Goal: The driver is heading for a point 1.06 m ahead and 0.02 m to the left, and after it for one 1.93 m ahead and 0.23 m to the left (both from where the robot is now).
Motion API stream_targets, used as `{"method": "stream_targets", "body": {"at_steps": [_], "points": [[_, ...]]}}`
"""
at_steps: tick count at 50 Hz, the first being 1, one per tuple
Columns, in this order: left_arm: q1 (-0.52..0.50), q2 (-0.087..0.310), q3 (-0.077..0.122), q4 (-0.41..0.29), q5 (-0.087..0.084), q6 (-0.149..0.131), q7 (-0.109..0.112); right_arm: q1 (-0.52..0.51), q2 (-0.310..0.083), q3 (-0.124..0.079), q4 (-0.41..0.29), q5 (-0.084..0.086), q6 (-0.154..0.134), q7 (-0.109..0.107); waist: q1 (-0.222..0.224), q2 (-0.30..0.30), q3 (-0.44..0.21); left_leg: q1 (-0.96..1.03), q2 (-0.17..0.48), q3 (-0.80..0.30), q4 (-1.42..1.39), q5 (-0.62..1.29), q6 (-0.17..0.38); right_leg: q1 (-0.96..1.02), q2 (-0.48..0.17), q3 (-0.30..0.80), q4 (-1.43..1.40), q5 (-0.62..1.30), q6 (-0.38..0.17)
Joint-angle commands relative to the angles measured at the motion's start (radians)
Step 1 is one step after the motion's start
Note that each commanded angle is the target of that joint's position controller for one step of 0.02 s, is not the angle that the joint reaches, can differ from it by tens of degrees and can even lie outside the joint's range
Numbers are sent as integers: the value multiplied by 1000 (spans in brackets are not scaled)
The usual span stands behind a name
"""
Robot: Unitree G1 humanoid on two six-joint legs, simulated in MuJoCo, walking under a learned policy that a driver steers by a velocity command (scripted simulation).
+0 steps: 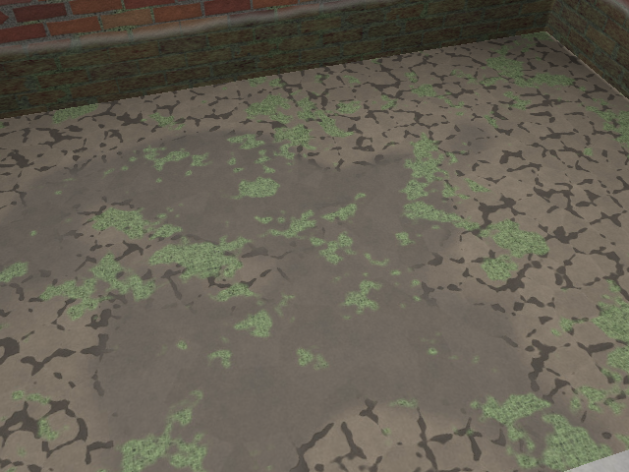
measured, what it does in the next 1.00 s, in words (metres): goes down: right foot 0.18 m lower, then left foot 0.18 m lower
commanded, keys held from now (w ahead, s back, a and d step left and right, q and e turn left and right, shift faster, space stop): w+e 0.28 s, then w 0.02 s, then w+q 0.70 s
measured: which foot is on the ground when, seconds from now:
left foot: down 0.00-0.30, up 0.32-0.78, down 0.80-1.00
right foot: up 0.00-0.30, down 0.32-0.80, up 0.82-1.00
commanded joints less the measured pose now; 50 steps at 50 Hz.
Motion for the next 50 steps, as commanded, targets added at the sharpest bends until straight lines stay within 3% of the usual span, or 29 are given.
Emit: {"method": "stream_targets", "body": {"at_steps": [1, 4, 8, 12, 14, 16, 17, 18, 19, 20, 22, 23, 25, 27, 30, 32, 35, 36, 37, 38, 40, 41, 42, 43, 44, 45, 46, 48, 50], "points": [[-111, 15, -10, -63, -1, -5, -14, 140, -24, 20, 8, 8, -10, -7, -21, 83, 184, 60, 299, -239, -197, 437, 99, -122, -45, -68, -162, 132, 9], [-157, 47, 5, -89, 10, 7, -25, 69, -62, 19, -22, 11, -8, -6, 5, 106, 224, -131, 283, -167, -203, 370, 71, 179, -27, -158, -145, 19, 9], [-297, 19, -9, -110, 28, 24, -20, 174, -114, -22, 12, 52, 27, -54, -101, 97, 285, 207, 310, -184, -84, 390, 61, 59, -50, -179, -485, -131, 45], [-323, 9, -14, -56, 47, 26, -3, 210, -100, -48, 31, 49, 74, -55, -123, 73, 268, 315, 331, -200, -6, 555, 72, 149, -36, -223, -660, -186, 37], [-193, 62, 11, 8, 44, 14, 13, 142, -132, -60, 22, 13, 86, -22, -56, 68, 185, 191, 327, -176, 171, 670, 56, 435, -19, -235, -595, -206, 16], [298, 202, 90, 160, 33, -24, 32, 50, -181, -69, 5, -7, 89, 52, 174, -54, 7, -275, 173, -85, 616, 438, -30, 1234, 27, -305, -573, 113, -45], [570, 290, 119, 245, 45, -9, 34, 133, -88, -54, -7, 8, 88, 113, 194, -204, -316, -595, 69, -127, 1098, -271, -99, 1824, -130, -113, -196, 553, -239], [700, 286, 131, 274, 36, 5, 46, -22, -154, -74, -102, 58, 70, 147, 291, -106, -493, -691, 57, -272, 1265, -341, -100, 1941, -246, 32, -177, 619, -302], [655, 257, 130, 285, 25, -5, 64, -251, -158, -76, -193, 101, 27, 149, 330, -71, -259, -937, 72, -297, 1295, -355, -81, 1765, -277, 90, -274, 313, -314], [522, 196, 116, 250, 4, -1, 66, -346, -174, -76, -234, 115, 9, 130, 286, 49, -114, -950, 147, -341, 1153, -304, -52, 1473, -291, 66, -380, -40, -269], [198, -38, 29, 138, 2, -12, 61, -265, -152, -87, -206, 73, 13, 98, 61, 169, 139, -647, 238, -454, 648, 136, 39, 745, -245, -42, -500, -260, -171], [87, -16, 19, 79, -14, -37, 57, -246, -72, -77, -173, 60, 20, 90, 9, 125, 216, -417, 218, -427, 449, 317, 52, 416, -208, -124, -607, -278, -175], [167, 76, 48, 106, -16, -46, 45, -185, -67, -89, -163, 41, 53, 96, -20, 10, 161, -324, 149, -370, 462, 374, 55, 314, -192, -115, -633, -360, -221], [110, -52, 5, 68, 24, -79, 74, -188, -13, -55, -194, 18, 52, 99, -9, 49, 119, -462, 227, -525, 237, 702, 64, 400, -205, -126, -530, -479, -181], [138, -28, -12, 78, 55, -79, 82, -312, -84, -68, -238, 53, 57, 76, 16, 16, 96, -192, 156, -426, 84, 1092, 27, 257, -92, -263, -382, -723, -93], [216, -15, -16, 85, 51, -75, 72, -439, -186, -93, -297, 44, 71, 82, 49, 19, 178, -322, 167, -411, 28, 950, 27, 408, -157, -224, -336, -760, -72], [439, 25, -6, 173, 19, -43, 117, -669, -161, -75, -346, 37, 74, 84, 184, 56, 270, -553, 192, -393, -206, 936, 30, 736, -220, -145, -252, -846, -35], [285, 135, 55, 142, -155, -14, 167, -803, -169, -94, -384, 281, 80, 99, 232, 14, 340, -607, 117, -417, -236, 925, 3, 660, -132, -187, -129, -722, -7], [287, 146, 59, 141, -142, 0, 183, -757, -166, -89, -372, 279, 80, 111, 210, 32, 284, -561, 104, -372, -282, 940, -1, 713, -137, -218, -30, -621, 2], [315, 131, 68, 159, -129, 4, 181, -689, -159, -95, -349, 238, 85, 111, 188, 70, 189, -398, 84, -314, -282, 952, 12, 691, -140, -242, 89, -526, 8], [233, 117, 79, 150, -111, -13, 150, -212, -263, -165, -204, 188, 107, 89, -63, 132, -75, 231, 3, -209, -261, 1126, 70, 463, -53, -342, 605, -408, 66], [311, 19, 69, 134, -102, -34, 132, -73, -388, -186, -155, 150, 98, 76, -57, 461, -173, 698, 165, -381, 25, 1537, 212, -10, 82, -335, 1171, -1342, 153], [305, 48, 51, 74, -144, -65, 113, -1, -367, -185, -150, 167, 87, 68, -112, 487, -436, 907, 288, -647, 75, 1241, 359, -193, 56, -137, 1269, -1329, 156], [133, 86, 68, -5, -143, -83, 115, -16, -282, -165, -192, 165, 101, 43, -147, 378, -452, 853, 310, -721, -38, 1010, 369, -292, 26, -109, 1179, -1294, 153], [41, 16, 47, -91, -166, -90, 124, -40, -344, -178, -157, 171, 119, 19, -90, 293, -413, 750, 379, -952, -227, 539, 375, -368, 32, -130, 1105, -1197, 150], [-14, 21, 43, -92, -155, -77, 143, -190, -291, -164, -240, 143, 124, 8, -51, 34, -301, 521, 399, -1033, -339, 279, 337, -336, 2, -128, 980, -1042, 130], [13, 10, 45, -101, -147, -61, 155, -298, -332, -171, -280, 120, 110, 1, 23, 39, -250, 325, 464, -1161, -334, 245, 373, -283, -18, -87, 950, -1013, 126], [-32, 57, 69, -99, -95, -21, 166, -517, -249, -143, -341, 143, 78, 9, 120, -23, 20, -244, 328, -879, -391, 429, 273, -46, -63, -57, 470, -794, 125], [-31, 52, 81, -109, -48, -27, 173, -586, -279, -157, -377, 152, 80, -11, 141, 71, -10, -517, 106, -582, -388, 572, 206, 374, -4, -132, 44, -564, 154]]}}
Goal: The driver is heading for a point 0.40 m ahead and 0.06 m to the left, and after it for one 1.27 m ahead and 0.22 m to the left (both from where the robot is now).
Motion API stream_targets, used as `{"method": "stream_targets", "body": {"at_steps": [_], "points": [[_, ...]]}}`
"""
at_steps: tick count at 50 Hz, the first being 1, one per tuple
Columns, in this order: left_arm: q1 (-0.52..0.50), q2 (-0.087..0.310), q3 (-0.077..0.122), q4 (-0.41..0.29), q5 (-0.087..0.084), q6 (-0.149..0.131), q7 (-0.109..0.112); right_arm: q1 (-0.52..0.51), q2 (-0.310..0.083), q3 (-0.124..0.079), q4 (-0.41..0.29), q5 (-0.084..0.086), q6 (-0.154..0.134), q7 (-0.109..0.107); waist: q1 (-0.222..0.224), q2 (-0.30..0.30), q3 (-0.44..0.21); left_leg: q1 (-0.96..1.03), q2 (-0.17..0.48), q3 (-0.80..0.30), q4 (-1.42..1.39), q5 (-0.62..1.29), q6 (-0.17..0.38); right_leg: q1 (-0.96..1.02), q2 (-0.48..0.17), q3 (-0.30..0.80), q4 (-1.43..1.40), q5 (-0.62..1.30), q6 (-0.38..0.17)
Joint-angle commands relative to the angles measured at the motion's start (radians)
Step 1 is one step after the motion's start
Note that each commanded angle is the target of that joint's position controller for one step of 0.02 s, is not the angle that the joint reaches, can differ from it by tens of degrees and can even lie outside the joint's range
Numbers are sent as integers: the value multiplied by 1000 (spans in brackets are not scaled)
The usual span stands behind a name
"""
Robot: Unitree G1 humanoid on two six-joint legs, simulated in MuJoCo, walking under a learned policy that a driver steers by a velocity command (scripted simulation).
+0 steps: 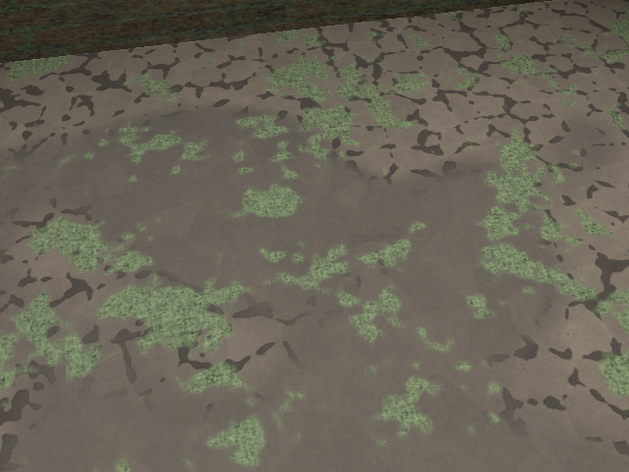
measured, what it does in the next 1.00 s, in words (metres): walks ahead, turning left: right foot, then left foot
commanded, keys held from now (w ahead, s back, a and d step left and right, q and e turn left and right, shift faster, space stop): w+q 0.32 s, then q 0.38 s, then no key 0.08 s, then e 0.22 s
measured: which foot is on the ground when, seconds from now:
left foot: down 0.00-0.20, up 0.22-0.62, down 0.64-1.00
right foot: up 0.00-0.16, down 0.18-0.66, up 0.68-1.00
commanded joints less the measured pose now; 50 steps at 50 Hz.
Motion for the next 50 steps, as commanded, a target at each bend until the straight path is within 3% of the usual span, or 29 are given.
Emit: {"method": "stream_targets", "body": {"at_steps": [1, 3, 5, 7, 9, 10, 11, 12, 13, 14, 15, 17, 20, 23, 25, 29, 31, 32, 33, 34, 35, 36, 37, 38, 39, 41, 45, 47, 50], "points": [[33, 46, 23, -66, 39, -9, 5, -181, -178, -41, -145, 17, -31, -30, 75, 50, -95, -285, 151, -148, -271, 274, 184, 432, 38, -23, -540, 408, 39], [-43, 49, 27, -85, 3, -7, -13, -98, -175, -50, -120, 32, -36, -34, 43, 69, -93, -179, 194, -198, -279, 199, 195, 457, 65, -6, -706, 492, 53], [-101, 80, 36, -111, -11, 6, -22, -36, -154, -58, -105, 42, -35, -38, 25, 62, -67, -65, 222, -277, -241, 69, 174, 427, 60, 28, -814, 417, 41], [-110, 109, 48, -115, -11, 0, -30, 14, -133, -64, -103, 43, -26, -43, 25, 69, -71, 11, 216, -330, -169, -32, 138, 451, 69, 26, -868, 325, 10], [19, 131, 65, -75, 0, -16, -32, 22, -79, -52, -122, 38, -24, -37, 87, 62, -114, -33, 137, -311, 4, -74, 91, 640, 52, 26, -900, 221, -44], [172, 183, 81, -37, 10, -22, -32, 45, 6, -32, -131, 25, -33, -27, 125, -95, -209, -197, 31, -186, 343, -231, 40, 890, -125, 199, -907, 220, -108], [280, 275, 101, -5, 31, -27, -46, 129, 8, -25, -179, 55, -46, -21, 83, -416, -293, -480, -37, -129, 622, -366, 20, 1086, -354, 699, -1082, -43, -283], [234, 195, 87, -32, 23, -32, -46, 70, -101, -50, -169, 56, -49, -20, 97, -263, -235, -594, 35, -159, 765, -303, 21, 1048, -357, 754, -1136, -250, -285], [179, 147, 74, -46, 19, -29, -41, -41, -143, -64, -194, 45, -38, -23, 113, -170, -139, -638, 70, -141, 794, -193, 29, 957, -313, 596, -1129, -203, -245], [109, 123, 64, -55, 23, -21, -41, -68, -125, -64, -198, 30, -26, -25, 82, -103, -104, -582, 106, -127, 763, -105, 21, 844, -257, 453, -1140, -53, -220], [62, 103, 59, -51, 25, -15, -40, -65, -115, -67, -201, 22, -19, -24, 48, -110, -89, -523, 130, -135, 709, -52, 11, 763, -222, 364, -1155, 60, -205], [37, 79, 52, -38, 27, -14, -40, -52, -93, -72, -202, 31, -5, -17, 14, -121, -70, -426, 150, -101, 643, -29, -11, 668, -171, 197, -1182, 263, -180], [83, 121, 65, -6, 31, -16, -29, -92, -69, -70, -231, 12, 1, -15, 6, -86, -67, -426, 134, -62, 506, 21, -49, 687, -180, 45, -1153, 723, -201], [77, 156, 73, 3, 13, 4, -3, -164, -34, -53, -269, 16, 2, 3, 23, -115, -94, -338, 131, 9, 302, 171, -61, 692, -155, -88, -1146, 768, -182], [77, 173, 75, 6, 2, 16, 8, -214, -35, -50, -293, 16, 5, 19, 35, -123, -103, -248, 116, 47, 187, 251, -60, 683, -147, -145, -1131, 732, -166], [77, 215, 92, 5, -16, 29, 9, -237, -79, -63, -327, 13, 16, 47, 32, -140, -109, -159, 95, 72, 51, 153, -22, 755, -186, -160, -1034, 739, -136], [60, 229, 99, -4, -28, 35, 7, -135, -118, -82, -302, 9, 14, 51, -21, -128, -138, -21, 42, 114, -87, 158, 24, 778, -163, -185, -865, 831, -105], [102, 209, 95, 2, -18, 37, -1, -43, -174, -108, -273, 8, 10, 40, -54, -57, -188, 163, 20, 94, -150, 316, 64, 708, -105, -213, -677, 745, -62], [109, 140, 70, -35, 37, 36, -12, 29, -282, -133, -274, -4, 10, 16, -54, 150, -274, 459, 246, -197, -63, 855, 155, 404, -33, -222, -339, 199, 4], [189, 113, 43, -77, 41, 21, -32, 14, -329, -123, -303, -18, 9, 17, 7, 295, -447, 696, 481, -587, -95, 937, 405, 126, 125, -64, -15, -375, 38], [138, 178, 56, -65, 16, 13, -49, 19, -260, -102, -332, -20, 19, 17, -46, 136, -478, 640, 430, -513, -137, 759, 361, 88, 80, 65, 44, -300, 18], [79, 185, 53, -78, 2, 21, -49, -63, -205, -84, -347, -8, 19, 15, -33, 94, -390, 546, 383, -390, -141, 672, 300, 66, 51, 60, 11, -211, 1], [70, 170, 52, -55, 12, 37, -34, -117, -163, -71, -352, 9, 23, 9, -6, -6, -309, 418, 333, -310, -154, 590, 240, 86, 13, 52, -75, -145, 7], [61, 178, 57, -55, 24, 56, -18, -147, -135, -61, -352, 16, 29, 4, 13, 5, -257, 294, 305, -278, -174, 531, 217, 138, -3, 46, -154, -111, 12], [59, 177, 59, -62, 25, 72, -13, -164, -141, -60, -352, 7, 32, 3, 33, 35, -231, 188, 282, -261, -195, 502, 214, 211, 3, 29, -181, -84, 12], [96, 145, 52, -53, 19, 86, -9, -183, -136, -55, -351, -14, 26, 0, 57, 67, -227, 116, 264, -214, -206, 519, 212, 281, 15, 10, -256, -50, 16], [82, 89, 25, -37, 17, 94, -12, -190, -81, -32, -316, -31, 18, -16, 52, 96, -225, 52, 241, -127, -235, 372, 170, 438, 0, 8, -516, 57, 18], [61, 118, 30, -37, 9, 102, -16, -186, -90, -31, -297, -38, 17, -16, 38, 118, -193, 36, 252, -133, -262, 188, 165, 486, 9, -3, -587, 72, 15], [26, 153, 38, -60, 6, 105, -22, -193, -127, -38, -288, -23, 26, -25, 31, 113, -127, 70, 278, -171, -249, 13, 146, 482, 35, -36, -701, 45, -12]]}}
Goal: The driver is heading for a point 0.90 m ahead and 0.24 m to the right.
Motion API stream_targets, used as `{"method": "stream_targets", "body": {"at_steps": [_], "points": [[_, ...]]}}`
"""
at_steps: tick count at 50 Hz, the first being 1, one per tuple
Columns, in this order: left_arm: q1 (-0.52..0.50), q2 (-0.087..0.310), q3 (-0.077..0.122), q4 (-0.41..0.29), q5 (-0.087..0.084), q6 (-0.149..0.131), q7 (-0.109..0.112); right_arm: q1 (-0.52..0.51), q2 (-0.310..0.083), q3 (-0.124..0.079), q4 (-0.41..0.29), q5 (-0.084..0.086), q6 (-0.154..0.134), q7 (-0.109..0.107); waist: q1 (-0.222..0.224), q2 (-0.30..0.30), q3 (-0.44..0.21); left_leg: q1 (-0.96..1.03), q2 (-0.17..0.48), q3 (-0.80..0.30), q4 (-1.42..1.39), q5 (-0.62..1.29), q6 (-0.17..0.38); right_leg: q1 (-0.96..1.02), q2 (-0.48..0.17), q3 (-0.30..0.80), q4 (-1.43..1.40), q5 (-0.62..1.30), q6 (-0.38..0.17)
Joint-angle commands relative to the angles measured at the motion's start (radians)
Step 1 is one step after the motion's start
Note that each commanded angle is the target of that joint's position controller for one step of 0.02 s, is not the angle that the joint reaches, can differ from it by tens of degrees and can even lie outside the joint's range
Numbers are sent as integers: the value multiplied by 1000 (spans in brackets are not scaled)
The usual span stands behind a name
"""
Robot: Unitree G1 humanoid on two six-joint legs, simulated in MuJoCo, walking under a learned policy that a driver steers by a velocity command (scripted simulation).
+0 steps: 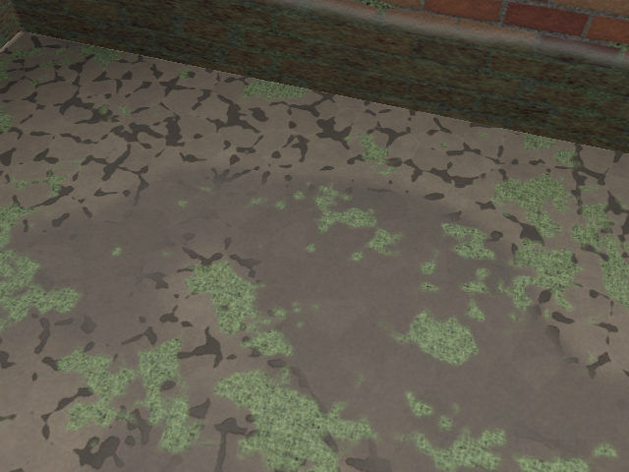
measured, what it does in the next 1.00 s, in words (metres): steps on the spot, turning right: right foot, then left foot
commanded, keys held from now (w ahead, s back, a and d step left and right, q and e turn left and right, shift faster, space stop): e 0.76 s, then no key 0.08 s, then q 0.16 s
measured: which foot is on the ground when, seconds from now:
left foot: down 0.00-0.10, up 0.12-0.34, down 0.36-0.82, up 0.84-1.00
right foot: up 0.00-0.04, down 0.06-0.36, up 0.38-0.80, down 0.82-1.00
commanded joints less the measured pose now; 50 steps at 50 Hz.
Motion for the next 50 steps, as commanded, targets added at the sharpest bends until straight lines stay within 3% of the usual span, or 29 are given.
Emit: {"method": "stream_targets", "body": {"at_steps": [1, 3, 4, 5, 7, 9, 11, 14, 17, 18, 19, 20, 21, 22, 23, 24, 26, 31, 36, 39, 40, 41, 42, 43, 44, 45, 46, 47, 50], "points": [[6, 115, 28, -60, 0, -7, -6, -26, -174, -43, -55, 14, -4, -16, 10, 151, -108, 81, 287, -213, -139, -99, 132, 140, 36, -58, -132, 39, -33], [15, 137, 30, -64, 16, -6, -15, 13, -177, -49, -44, 28, -1, -26, 3, 99, -84, 102, 253, -181, -66, -83, 64, 159, 12, -12, -249, 204, -84], [10, 191, 41, -69, 16, -4, -15, 46, -161, -52, -55, 14, -4, -29, -45, -19, -88, 73, 168, -98, 28, -120, 16, 171, -56, 85, -272, 339, -128], [9, 214, 56, -66, -2, -3, -16, 19, -138, -52, -66, 9, -6, -30, -45, -157, -67, 55, 63, 39, 111, -150, -36, 124, -112, 205, -357, 258, -197], [15, 197, 56, -82, 10, -14, -7, -85, -129, -57, -92, 19, -4, -31, 5, -209, -33, -49, 13, 28, 235, -196, -53, 166, -185, 370, -436, 259, -260], [35, 203, 62, -88, 15, -35, -1, -91, -120, -62, -96, 26, 1, -26, 27, -192, -63, -149, 19, -38, 406, -390, -53, 269, -211, 414, -416, 425, -292], [21, 208, 69, -94, -1, -40, 5, -76, -114, -64, -95, 35, -5, -20, 9, -122, -100, -186, 45, -73, 424, -405, -64, 337, -188, 385, -368, 537, -277], [-6, 206, 77, -108, -20, -3, 9, -65, -94, -54, -89, 45, -15, -10, 6, -124, -139, -71, 27, -43, 240, -296, -88, 329, -120, 345, -335, 566, -233], [-43, 199, 75, -138, -31, 22, 9, 44, -114, -64, -53, 51, -18, 13, -48, -133, -146, 143, 9, 1, -52, -80, -76, 240, -53, 334, -303, 431, -184], [-29, 170, 67, -148, -27, 26, 12, 77, -151, -78, -43, 46, -14, 12, -46, -86, -155, 267, 79, -43, -100, -8, -53, 144, -14, 311, -250, 266, -141], [20, 103, 50, -152, -10, 24, 7, 87, -236, -94, -56, 25, -5, 0, -10, 165, -164, 388, 310, -264, -119, 228, 33, -36, 103, 184, -5, -63, -73], [36, 146, 63, -184, -10, 8, 6, 71, -279, -99, -72, -17, -7, 9, 2, 351, -151, 325, 509, -500, -145, 377, 198, -187, 170, 115, 175, -344, -30], [28, 230, 91, -163, -11, -2, 2, 42, -232, -86, -93, -18, -16, 7, 3, 223, -132, 300, 510, -462, -157, 366, 243, -190, 115, 148, 362, -314, -14], [40, 243, 101, -145, -20, 3, 0, -12, -195, -75, -99, -8, -22, 3, 29, 159, -96, 274, 443, -350, -142, 333, 197, -206, 108, 138, 426, -241, -4], [60, 218, 99, -122, -19, 15, 6, -48, -183, -70, -109, 8, -25, -1, 42, 126, -78, 267, 381, -264, -135, 278, 150, -214, 96, 125, 444, -181, 9], [57, 201, 95, -123, -15, 24, 7, -55, -176, -67, -105, 22, -25, -7, 33, 131, -63, 268, 363, -219, -131, 298, 139, -229, 91, 119, 469, -127, 25], [28, 166, 84, -151, -21, 29, -1, -16, -180, -64, -93, 18, -20, -20, 13, 143, -62, 266, 332, -138, -140, 329, 145, -217, 95, 73, 457, -68, 46], [-56, 127, 57, -231, -15, 32, -18, 46, -226, -80, -78, 21, -6, -34, -37, 172, -95, 361, 381, -81, -155, 286, 169, -187, 37, 13, 230, -49, 68], [-51, 140, 58, -267, -14, 37, -40, 35, -270, -95, -79, 36, 0, -16, -39, 211, -88, 288, 405, -3, -135, 268, 152, -9, 39, -86, 18, -65, 21], [2, 131, 64, -265, -14, 44, -55, 21, -278, -96, -69, 66, 0, -6, 1, 211, -93, 265, 401, 33, -43, 242, 93, 133, 71, -128, -226, 54, -44], [52, 141, 72, -247, -9, 43, -53, 48, -253, -89, -52, 71, -1, -2, 17, 177, -101, 215, 370, 68, 31, 202, 45, 248, 99, -125, -350, 158, -75], [95, 203, 90, -241, -7, 38, -42, 90, -202, -73, -41, 48, -3, 5, 10, 21, -130, 65, 300, 151, 213, 40, -38, 430, 17, 16, -391, 443, -117], [105, 301, 99, -272, 7, 29, -25, 76, -132, -41, -87, -14, -7, 15, -18, -290, -150, -241, 174, 177, 529, -561, -133, 582, -272, 368, -341, 933, -261], [125, 254, 80, -276, 43, 3, -36, 22, -200, -60, -89, 11, -7, 7, 57, -184, -247, -246, 150, 10, 679, -587, -141, 471, -359, 397, -380, 855, -415], [83, 211, 63, -264, 47, -17, -44, -5, -236, -68, -79, 43, 2, 3, 42, -113, -191, -238, 171, -21, 716, -514, -133, 420, -288, 293, -401, 739, -385], [26, 165, 48, -246, 32, -28, -42, 10, -225, -66, -61, 46, 10, -1, 9, -99, -145, -238, 182, -37, 673, -441, -123, 384, -220, 215, -411, 620, -321], [-15, 119, 31, -238, 22, -32, -37, 33, -219, -65, -29, 37, 18, -8, -10, -77, -130, -209, 195, -52, 633, -374, -127, 360, -184, 165, -418, 566, -276], [-45, 97, 20, -227, 21, -34, -32, 64, -213, -65, -10, 32, 26, -9, -33, -85, -119, -141, 184, -53, 619, -301, -135, 306, -160, 112, -426, 606, -262], [-62, 81, 12, -202, 42, -44, -18, 107, -198, -60, 24, 50, 35, -7, -42, -89, -112, -45, 161, -74, 512, -211, -150, 286, -135, 27, -451, 544, -244]]}}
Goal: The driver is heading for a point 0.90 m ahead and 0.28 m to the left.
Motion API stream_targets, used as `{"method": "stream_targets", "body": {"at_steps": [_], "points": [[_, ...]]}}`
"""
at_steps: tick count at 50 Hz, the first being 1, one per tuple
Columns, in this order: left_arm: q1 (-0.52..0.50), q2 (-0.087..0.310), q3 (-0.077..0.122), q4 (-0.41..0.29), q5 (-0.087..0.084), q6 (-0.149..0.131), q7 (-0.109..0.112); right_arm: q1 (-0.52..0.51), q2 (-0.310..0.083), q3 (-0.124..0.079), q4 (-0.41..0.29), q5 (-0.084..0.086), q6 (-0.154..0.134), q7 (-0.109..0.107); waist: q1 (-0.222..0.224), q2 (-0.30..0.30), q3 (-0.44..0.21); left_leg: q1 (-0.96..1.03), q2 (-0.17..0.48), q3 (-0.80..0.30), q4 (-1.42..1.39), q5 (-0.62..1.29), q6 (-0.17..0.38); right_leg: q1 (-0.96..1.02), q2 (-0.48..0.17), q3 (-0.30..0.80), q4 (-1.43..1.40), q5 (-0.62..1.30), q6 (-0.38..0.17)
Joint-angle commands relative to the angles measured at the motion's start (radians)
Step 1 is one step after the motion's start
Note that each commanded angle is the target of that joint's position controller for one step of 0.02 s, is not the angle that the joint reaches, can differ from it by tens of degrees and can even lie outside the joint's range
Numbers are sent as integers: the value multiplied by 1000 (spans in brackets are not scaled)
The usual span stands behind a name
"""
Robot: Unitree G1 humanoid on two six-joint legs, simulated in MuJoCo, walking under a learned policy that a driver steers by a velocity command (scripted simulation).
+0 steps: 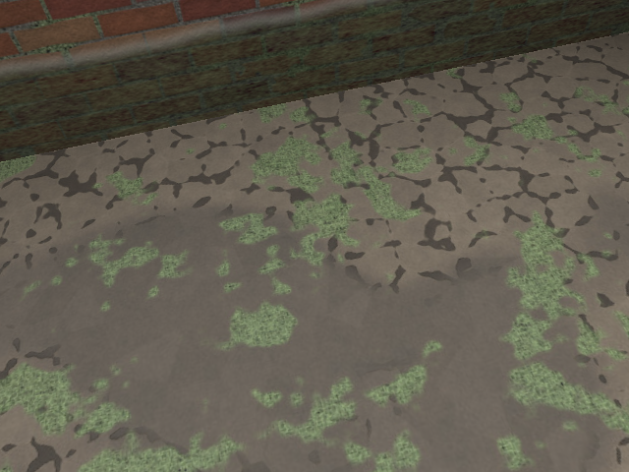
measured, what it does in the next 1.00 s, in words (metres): steps on the spot, turning left: left foot, then right foot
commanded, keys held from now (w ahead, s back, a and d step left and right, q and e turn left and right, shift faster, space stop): q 0.78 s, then no key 0.14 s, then w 0.08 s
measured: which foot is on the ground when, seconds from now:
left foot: up 0.00-0.38, down 0.40-0.96, up 0.98-1.00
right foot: down 0.00-0.40, up 0.42-0.92, down 0.94-1.00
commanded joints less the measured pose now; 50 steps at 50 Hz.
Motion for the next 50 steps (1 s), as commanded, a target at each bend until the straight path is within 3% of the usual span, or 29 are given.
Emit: {"method": "stream_targets", "body": {"at_steps": [1, 5, 10, 14, 18, 19, 20, 21, 22, 23, 24, 25, 26, 29, 34, 39, 44, 46, 47, 48, 49, 50], "points": [[-60, 113, 25, -43, 10, -25, 18, 15, -59, -8, -36, 9, 0, -4, 0, -177, -113, 67, 13, -57, -97, 74, -12, 89, -236, 107, -145, 410, -139], [-22, 180, 49, -16, -2, -5, 33, -32, -84, -10, -66, 10, 8, -10, 44, -169, -64, 7, 18, -34, -130, -11, -17, 148, -312, 176, -164, 296, -184], [-23, 182, 59, -5, -7, 5, 34, -38, -63, -7, -83, 9, 15, -5, 48, -149, -51, -51, 32, -16, -111, -74, -12, 203, -353, 169, -158, 341, -211], [-44, 202, 69, -6, -12, 13, 32, -34, -48, -2, -97, 15, 16, 15, 34, -159, -99, 33, 14, 43, -190, -62, 7, 211, -354, 94, -116, 487, -201], [-62, 232, 78, -1, -36, 23, 32, -8, -51, -5, -102, 19, 23, 43, 1, -187, -128, 158, -21, 104, -402, 60, 61, 202, -349, 25, -38, 474, -141], [-62, 232, 79, 6, -47, 26, 31, 25, -56, -10, -91, 16, 24, 47, -20, -184, -132, 237, -44, 123, -521, 166, 89, 166, -329, -11, 13, 414, -97], [-11, 209, 75, 28, -46, 25, 27, 49, -100, -24, -86, 10, 23, 39, -18, -111, -129, 347, -38, 62, -617, 338, 131, 76, -281, -68, 111, 273, -20], [-22, 156, 60, 4, -5, 18, 20, 88, -223, -55, -94, 5, 18, 19, -2, 155, -140, 532, 180, -244, -632, 753, 228, -194, -159, -165, 393, -73, 83], [-115, 156, 55, -50, 3, 14, 24, 90, -265, -56, -117, -29, -2, 26, -41, 238, -166, 520, 365, -491, -654, 902, 448, -380, -20, -49, 620, -470, 131], [-142, 199, 68, -49, -15, 13, 25, 79, -231, -47, -125, -38, -27, 36, -61, 86, -182, 507, 339, -446, -680, 807, 469, -411, -37, 66, 732, -462, 125], [-136, 202, 71, -45, -32, 13, 26, 33, -209, -40, -121, -26, -45, 34, -25, 61, -131, 481, 273, -359, -679, 725, 409, -431, -55, 92, 740, -368, 110], [-108, 204, 75, -24, -29, 14, 33, -16, -182, -34, -124, -5, -49, 27, 3, 25, -101, 464, 217, -305, -673, 662, 351, -442, -66, 100, 705, -283, 109], [-89, 220, 80, -15, -19, 16, 40, -46, -149, -22, -129, 11, -46, 18, 18, 36, -93, 455, 193, -283, -675, 659, 322, -436, -71, 107, 679, -219, 114], [-47, 197, 77, -4, -23, 12, 35, -30, -144, -16, -141, 3, -37, 3, 29, 46, -127, 443, 155, -261, -678, 705, 318, -369, -38, 103, 674, -115, 133], [-79, 178, 69, -19, -27, 10, 37, -3, -163, -23, -148, 2, -25, -7, 5, 73, -95, 438, 130, -308, -677, 575, 309, -357, -23, 120, 484, -87, 154], [-91, 177, 66, -29, -29, -8, 25, -24, -176, -27, -170, -1, -13, -5, -7, 97, -87, 368, 113, -387, -651, 486, 311, -261, -3, 137, 331, -109, 152], [-46, 174, 59, -25, -36, -25, 1, -45, -146, -9, -180, -3, -1, 0, -7, 108, -131, 371, 114, -427, -565, 671, 297, -131, 0, 105, 191, -123, 122], [2, 160, 55, -13, -33, -34, -10, -68, -128, 2, -181, 8, 4, -6, 34, 98, -129, 342, 74, -423, -532, 625, 253, -11, 1, 86, -26, 40, 91], [31, 168, 54, -6, -20, -38, -12, -50, -100, 13, -178, 4, 1, -9, 43, 63, -151, 287, 37, -405, -524, 436, 208, 106, -41, 119, -107, 170, 67], [47, 218, 56, -15, 0, -39, -8, -3, -38, 35, -174, -23, -7, -7, 14, -107, -175, 188, -60, -299, -382, 152, 145, 217, -208, 297, -143, 276, 7], [62, 264, 62, 7, 13, -37, -8, 32, -49, 31, -191, -17, -18, -4, -30, -283, -138, 32, -180, -176, -289, -194, 102, 215, -341, 494, -160, 212, -158], [97, 253, 65, 10, -3, -46, -9, -8, -125, 14, -189, -12, -30, -8, 31, -261, -101, -61, -136, -150, -112, -241, 67, 192, -403, 612, -229, -80, -246]]}}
